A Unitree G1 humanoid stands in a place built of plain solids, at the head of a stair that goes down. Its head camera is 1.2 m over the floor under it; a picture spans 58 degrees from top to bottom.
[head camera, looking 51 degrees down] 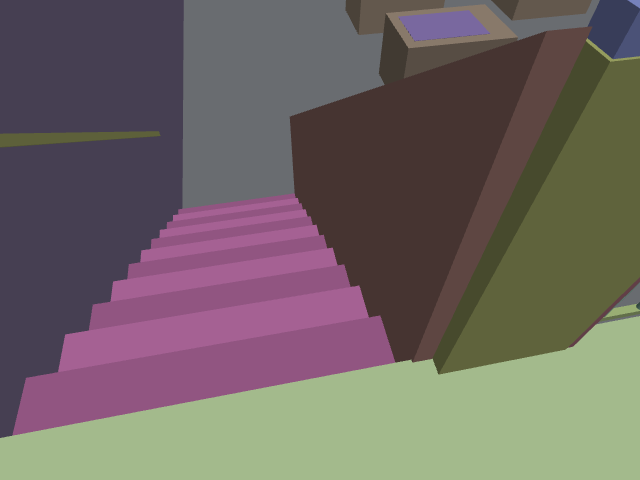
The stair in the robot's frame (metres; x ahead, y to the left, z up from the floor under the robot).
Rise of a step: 0.19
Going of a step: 0.25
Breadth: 1.20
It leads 11 degrees to the left of straight ahead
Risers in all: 12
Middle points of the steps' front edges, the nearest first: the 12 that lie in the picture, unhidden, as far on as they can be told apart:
0.41 0.32 0.00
0.66 0.37 -0.18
0.91 0.42 -0.37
1.15 0.47 -0.56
1.40 0.52 -0.74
1.65 0.57 -0.93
1.90 0.61 -1.11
2.15 0.66 -1.30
2.40 0.71 -1.48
2.64 0.76 -1.67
2.89 0.81 -1.85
3.14 0.86 -2.04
